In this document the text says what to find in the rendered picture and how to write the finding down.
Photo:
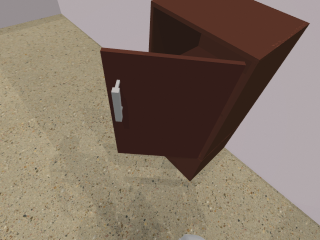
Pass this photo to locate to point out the handle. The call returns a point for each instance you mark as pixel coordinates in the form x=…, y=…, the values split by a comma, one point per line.
x=116, y=100

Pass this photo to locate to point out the cupboard door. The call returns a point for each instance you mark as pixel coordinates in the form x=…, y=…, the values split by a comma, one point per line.
x=170, y=103

